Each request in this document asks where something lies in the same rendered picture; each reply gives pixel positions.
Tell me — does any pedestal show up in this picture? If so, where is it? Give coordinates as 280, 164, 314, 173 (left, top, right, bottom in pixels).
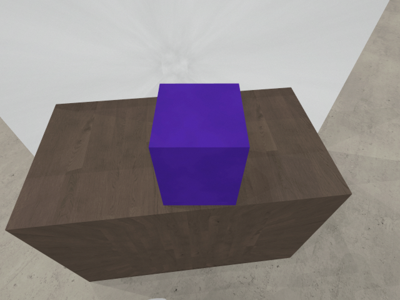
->
5, 87, 352, 282

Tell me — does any carton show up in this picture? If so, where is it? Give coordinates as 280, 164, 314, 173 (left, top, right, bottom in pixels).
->
149, 83, 250, 205

